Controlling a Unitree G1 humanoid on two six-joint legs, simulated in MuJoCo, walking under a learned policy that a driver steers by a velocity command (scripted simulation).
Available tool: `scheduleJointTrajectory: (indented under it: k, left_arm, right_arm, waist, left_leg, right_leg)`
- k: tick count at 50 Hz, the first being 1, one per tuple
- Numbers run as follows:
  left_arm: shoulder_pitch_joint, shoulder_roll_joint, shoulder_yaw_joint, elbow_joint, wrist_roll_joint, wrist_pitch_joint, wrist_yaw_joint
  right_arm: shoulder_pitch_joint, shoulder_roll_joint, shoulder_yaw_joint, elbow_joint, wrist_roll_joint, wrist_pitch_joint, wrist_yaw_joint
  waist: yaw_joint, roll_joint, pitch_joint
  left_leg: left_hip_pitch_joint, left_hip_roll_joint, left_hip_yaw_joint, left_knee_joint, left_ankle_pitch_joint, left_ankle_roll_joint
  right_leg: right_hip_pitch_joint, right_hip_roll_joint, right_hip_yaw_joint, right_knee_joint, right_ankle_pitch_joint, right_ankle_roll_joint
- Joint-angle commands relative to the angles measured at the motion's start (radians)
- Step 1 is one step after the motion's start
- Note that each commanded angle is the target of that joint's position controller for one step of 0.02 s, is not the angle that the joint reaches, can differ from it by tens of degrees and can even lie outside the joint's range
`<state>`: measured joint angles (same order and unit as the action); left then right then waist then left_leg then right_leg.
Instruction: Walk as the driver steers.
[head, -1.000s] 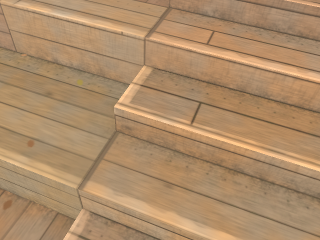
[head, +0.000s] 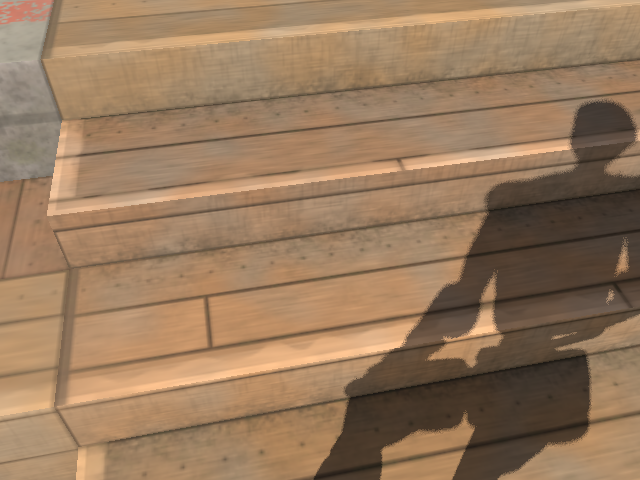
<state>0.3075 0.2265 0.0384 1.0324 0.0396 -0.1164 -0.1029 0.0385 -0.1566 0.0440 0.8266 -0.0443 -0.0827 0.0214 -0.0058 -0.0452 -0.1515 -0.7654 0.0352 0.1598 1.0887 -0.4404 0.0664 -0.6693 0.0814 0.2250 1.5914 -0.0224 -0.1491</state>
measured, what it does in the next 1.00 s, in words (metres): climbs: right foot 0.14 m higher, then left foot 0.14 m higher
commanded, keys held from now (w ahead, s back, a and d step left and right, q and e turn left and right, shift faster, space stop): w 0.54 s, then w+q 0.46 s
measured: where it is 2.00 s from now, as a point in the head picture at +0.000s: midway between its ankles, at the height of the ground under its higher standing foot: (271, 121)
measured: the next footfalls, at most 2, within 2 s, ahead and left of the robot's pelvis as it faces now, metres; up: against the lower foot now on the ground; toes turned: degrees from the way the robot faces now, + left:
right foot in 0.50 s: +0.47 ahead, -0.14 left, +0.14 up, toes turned -11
left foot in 1.00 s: +0.74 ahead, +0.10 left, +0.28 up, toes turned +8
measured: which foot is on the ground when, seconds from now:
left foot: down 0.00-0.56, up 0.58-0.98, down 1.00-1.00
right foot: up 0.00-0.48, down 0.50-1.00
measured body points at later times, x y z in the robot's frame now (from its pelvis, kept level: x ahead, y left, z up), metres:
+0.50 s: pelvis +0.28 -0.01 +0.09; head +0.29 +0.01 +0.54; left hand +0.57 +0.09 +0.02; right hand +0.11 -0.12 -0.05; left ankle +0.07 +0.10 -0.64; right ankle +0.43 -0.12 -0.50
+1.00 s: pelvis +0.57 -0.02 +0.23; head +0.57 -0.01 +0.68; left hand +0.52 +0.15 +0.07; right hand +0.83 -0.16 +0.16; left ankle +0.70 +0.09 -0.35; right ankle +0.43 -0.13 -0.51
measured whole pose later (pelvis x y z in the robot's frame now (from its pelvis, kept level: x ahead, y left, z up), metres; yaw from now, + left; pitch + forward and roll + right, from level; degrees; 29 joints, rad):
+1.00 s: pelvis +0.57 -0.02 +0.23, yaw +5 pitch +6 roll +1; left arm 0.42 0.10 -0.04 1.12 0.09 -0.11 -0.08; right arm -0.07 -0.10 0.06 0.80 -0.02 0.01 0.10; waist 0.02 -0.06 -0.13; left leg -1.05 0.03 0.11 1.36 -0.27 0.19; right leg 0.02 -0.08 -0.29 0.21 -0.27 -0.03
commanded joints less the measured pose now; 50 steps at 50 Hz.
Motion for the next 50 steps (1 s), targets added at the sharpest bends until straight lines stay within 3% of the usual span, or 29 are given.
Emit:
scheduleJointTrajectory:
  k: [1, 2, 5, 8, 10, 11, 12, 14, 18, 19, 21, 23, 26, 27, 28, 29, 30, 31, 33, 34, 37, 38, 41, 44, 45, 46, 47, 48, 50]
  left_arm:
    - [-0.001, -0.063, -0.020, -0.036, 0.006, 0.033, 0.010]
    - [-0.013, -0.084, -0.026, -0.043, -0.005, 0.046, 0.013]
    - [-0.110, -0.073, -0.044, -0.081, -0.025, 0.049, 0.006]
    - [-0.173, -0.012, -0.037, -0.086, -0.008, 0.055, -0.007]
    - [-0.214, -0.029, -0.052, -0.097, -0.011, 0.064, 0.005]
    - [-0.294, -0.118, -0.071, -0.252, -0.112, 0.071, 0.127]
    - [-0.354, -0.048, -0.078, -0.176, -0.032, 0.073, 0.062]
    - [-0.371, -0.050, -0.085, -0.212, -0.007, 0.071, 0.039]
    - [-0.558, -0.060, -0.093, -0.312, -0.023, 0.115, 0.047]
    - [-0.622, -0.089, -0.103, -0.332, -0.008, 0.149, 0.032]
    - [-0.671, -0.117, -0.101, -0.362, 0.007, 0.173, 0.006]
    - [-0.618, -0.094, -0.085, -0.360, -0.008, 0.170, -0.011]
    - [-0.374, -0.027, -0.043, -0.309, -0.013, 0.135, 0.013]
    - [-0.190, 0.012, -0.043, -0.248, -0.047, 0.119, 0.025]
    - [0.189, 0.087, 0.029, -0.140, -0.038, 0.092, 0.097]
    - [0.135, 0.178, 0.056, -0.104, -0.042, 0.070, 0.113]
    - [0.208, 0.149, 0.029, -0.045, 0.065, 0.068, 0.087]
    - [0.155, 0.112, 0.035, -0.007, 0.054, 0.057, 0.078]
    - [-0.061, -0.054, -0.008, 0.007, 0.009, 0.059, 0.049]
    - [-0.123, -0.124, -0.034, 0.013, 0.027, 0.059, 0.040]
    - [-0.247, -0.159, -0.051, -0.015, 0.032, 0.036, 0.052]
    - [-0.208, -0.141, -0.053, 0.003, 0.052, 0.032, 0.061]
    - [-0.031, -0.097, -0.066, 0.077, 0.107, 0.026, 0.074]
    - [0.150, -0.040, -0.067, 0.104, 0.115, 0.022, 0.070]
    - [0.065, -0.002, -0.065, 0.051, 0.111, 0.033, 0.052]
    - [0.079, 0.003, -0.064, 0.043, 0.078, 0.036, 0.037]
    - [0.083, 0.055, -0.061, 0.035, 0.050, 0.020, 0.027]
    - [0.105, 0.107, -0.050, 0.041, 0.041, -0.003, 0.022]
    - [0.123, 0.181, -0.013, 0.042, 0.015, -0.017, 0.022]
  right_arm:
    - [0.152, 0.070, -0.003, 0.143, 0.006, 0.014, -0.005]
    - [0.120, 0.101, 0.002, 0.156, 0.005, 0.009, -0.012]
    - [0.162, 0.050, -0.019, 0.199, -0.042, -0.012, -0.001]
    - [0.241, 0.011, -0.016, 0.218, -0.065, -0.017, 0.016]
    - [0.438, 0.013, -0.009, 0.310, -0.081, -0.005, 0.022]
    - [0.418, 0.067, -0.003, 0.316, 0.103, 0.008, 0.031]
    - [0.527, 0.025, 0.004, 0.325, -0.091, -0.012, 0.029]
    - [0.578, 0.038, 0.010, 0.365, -0.128, -0.011, 0.022]
    - [0.710, 0.061, 0.024, 0.426, -0.128, -0.016, 0.044]
    - [0.615, 0.064, 0.029, 0.386, -0.098, -0.016, 0.070]
    - [0.561, 0.038, 0.028, 0.346, -0.041, -0.033, 0.084]
    - [0.613, -0.093, 0.007, 0.348, -0.025, -0.057, 0.081]
    - [0.555, -0.229, -0.058, 0.334, -0.032, -0.056, 0.079]
    - [0.673, -0.110, -0.040, 0.331, -0.087, -0.065, 0.095]
    - [0.585, -0.136, -0.086, 0.272, 0.105, -0.074, 0.010]
    - [0.449, -0.084, -0.092, 0.212, 0.103, -0.083, -0.004]
    - [0.479, 0.040, -0.056, 0.270, 0.007, -0.048, 0.089]
    - [0.372, 0.004, -0.078, 0.242, -0.014, -0.047, 0.107]
    - [0.278, 0.044, -0.055, 0.179, 0.016, -0.034, 0.100]
    - [0.287, 0.062, -0.041, 0.166, 0.014, -0.014, 0.091]
    - [0.273, 0.077, -0.025, 0.142, 0.030, 0.028, 0.081]
    - [0.215, 0.070, -0.016, 0.118, 0.040, 0.031, 0.085]
    - [0.010, 0.018, -0.001, 0.015, 0.035, 0.025, 0.077]
    - [-0.155, -0.033, 0.007, -0.071, 0.027, 0.042, 0.055]
    - [-0.204, -0.032, 0.011, -0.085, 0.027, 0.064, 0.060]
    - [-0.267, -0.024, 0.008, -0.108, 0.025, 0.084, 0.062]
    - [-0.198, 0.015, 0.009, -0.093, 0.023, 0.100, 0.078]
    - [-0.169, -0.014, -0.003, -0.100, 0.027, 0.105, 0.084]
    - [-0.042, -0.041, -0.025, -0.082, 0.023, 0.090, 0.079]
  waist:
    - [0.041, 0.029, 0.029]
    - [0.064, 0.034, 0.046]
    - [0.067, 0.019, 0.067]
    - [0.039, 0.055, 0.092]
    - [-0.014, 0.081, 0.118]
    - [0.028, -0.008, 0.117]
    - [-0.062, 0.089, 0.096]
    - [-0.060, 0.086, 0.161]
    - [-0.082, 0.097, 0.189]
    - [-0.049, 0.097, 0.187]
    - [-0.018, 0.155, 0.160]
    - [0.022, 0.204, 0.113]
    - [0.113, 0.303, 0.009]
    - [0.096, 0.139, -0.232]
    - [0.251, 0.073, -0.240]
    - [0.202, -0.083, -0.218]
    - [0.203, -0.085, -0.129]
    - [0.164, -0.113, 0.075]
    - [0.021, 0.063, 0.039]
    - [-0.043, 0.116, 0.035]
    - [-0.130, 0.063, 0.100]
    - [-0.106, 0.003, 0.114]
    - [-0.061, 0.040, 0.127]
    - [0.018, 0.009, 0.092]
    - [0.005, -0.016, 0.115]
    - [0.019, -0.033, 0.122]
    - [-0.042, -0.105, 0.115]
    - [-0.063, -0.059, 0.104]
    - [-0.103, -0.095, 0.078]
  left_leg:
    - [0.325, 0.263, -0.582, -0.668, -0.011, 0.169]
    - [0.309, 0.238, -0.515, -0.695, 0.052, 0.144]
    - [0.326, 0.150, -0.225, -0.759, 0.179, 0.088]
    - [0.402, 0.148, -0.182, -0.827, 0.229, 0.133]
    - [0.652, 0.200, -0.245, -0.813, 0.225, 0.186]
    - [0.660, 0.239, -0.186, -0.776, 0.315, 0.066]
    - [0.719, 0.172, -0.209, -0.803, 0.298, 0.141]
    - [0.812, 0.211, -0.241, -0.837, 0.302, 0.178]
    - [0.882, 0.256, -0.213, -0.942, 0.452, 0.188]
    - [0.736, 0.265, -0.130, -1.028, 0.526, 0.172]
    - [0.487, 0.216, -0.017, -1.060, 0.758, 0.174]
    - [0.580, 0.240, 0.018, -0.948, 1.426, 0.197]
    - [0.810, 0.254, -0.011, -0.688, 1.844, 0.134]
    - [0.448, 0.192, -0.105, -0.410, 1.632, 0.079]
    - [0.337, 0.042, -0.030, 0.011, 1.086, 0.014]
    - [0.174, -0.114, -0.125, 0.484, 0.227, -0.017]
    - [-0.039, -0.074, -0.516, 0.703, 0.474, 0.063]
    - [-0.188, -0.083, -0.452, 0.873, 0.446, 0.095]
    - [-0.267, -0.060, -0.421, 0.999, 0.383, 0.195]
    - [-0.311, -0.014, -0.378, 1.003, 0.416, 0.228]
    - [-0.297, 0.027, -0.313, 0.995, 0.310, 0.227]
    - [-0.343, 0.010, -0.273, 1.175, 0.246, 0.237]
    - [-0.563, 0.004, -0.274, 1.109, 0.235, 0.275]
    - [-0.572, 0.070, -0.183, 0.700, 0.360, 0.215]
    - [-0.382, 0.102, -0.125, 0.481, 0.297, 0.189]
    - [-0.223, 0.070, -0.060, 0.409, 0.199, 0.155]
    - [-0.068, 0.012, -0.006, 0.425, 0.187, 0.124]
    - [-0.044, -0.029, 0.011, 0.350, 0.199, 0.114]
    - [-0.041, -0.121, 0.039, -0.028, 0.090, 0.092]
  right_leg:
    - [-0.417, -0.096, 0.015, 0.345, 0.112, -0.086]
    - [-0.445, -0.096, 0.036, 0.344, 0.094, -0.107]
    - [-0.504, -0.095, -0.035, 0.251, 0.104, -0.132]
    - [-0.594, -0.095, -0.056, 0.270, 0.127, -0.096]
    - [-0.903, -0.064, -0.038, 0.538, 0.004, -0.119]
    - [-0.708, -0.106, -0.105, 0.420, -0.109, 0.007]
    - [-0.928, -0.090, -0.079, 0.478, -0.010, -0.108]
    - [-1.025, -0.103, -0.096, 0.444, 0.004, -0.143]
    - [-1.022, -0.185, -0.199, 0.113, 0.075, -0.105]
    - [-0.820, -0.243, -0.293, 0.000, -0.007, -0.096]
    - [-0.376, -0.190, -0.381, -0.096, -0.117, -0.069]
    - [-0.175, -0.085, -0.457, -0.188, -0.187, -0.036]
    - [0.130, -0.002, -0.407, -0.578, -0.225, -0.043]
    - [0.673, -0.121, -0.136, -0.540, 0.031, -0.157]
    - [0.770, -0.292, 0.202, -0.758, -0.114, -0.179]
    - [0.685, -0.402, 0.519, -1.109, -0.003, -0.234]
    - [0.576, -0.376, 0.506, -1.162, -0.415, -0.142]
    - [0.427, -0.350, 0.352, -1.118, -0.412, -0.154]
    - [0.322, -0.371, 0.162, -1.133, -0.177, -0.155]
    - [0.279, -0.366, 0.070, -1.155, -0.131, -0.126]
    - [0.131, -0.328, -0.187, -1.310, -0.134, -0.059]
    - [0.130, -0.323, -0.208, -1.341, -0.129, -0.080]
    - [0.312, -0.285, -0.321, -1.338, -0.137, -0.036]
    - [0.496, -0.279, -0.372, -1.406, -0.104, -0.031]
    - [0.394, -0.310, -0.427, -1.533, -0.036, -0.044]
    - [0.313, -0.325, -0.433, -1.585, 0.061, -0.071]
    - [0.298, -0.355, -0.458, -1.544, 0.490, -0.100]
    - [0.405, -0.383, -0.479, -1.462, 0.889, -0.114]
    - [0.754, -0.412, -0.491, -1.263, 1.207, -0.103]
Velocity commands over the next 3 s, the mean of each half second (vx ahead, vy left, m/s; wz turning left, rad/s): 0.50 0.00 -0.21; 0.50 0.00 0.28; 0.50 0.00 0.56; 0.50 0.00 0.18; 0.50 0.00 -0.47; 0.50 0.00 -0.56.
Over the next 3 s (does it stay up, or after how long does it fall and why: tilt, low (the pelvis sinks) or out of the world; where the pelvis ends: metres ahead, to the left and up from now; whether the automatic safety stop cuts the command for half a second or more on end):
stays up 1.62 0.20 0.65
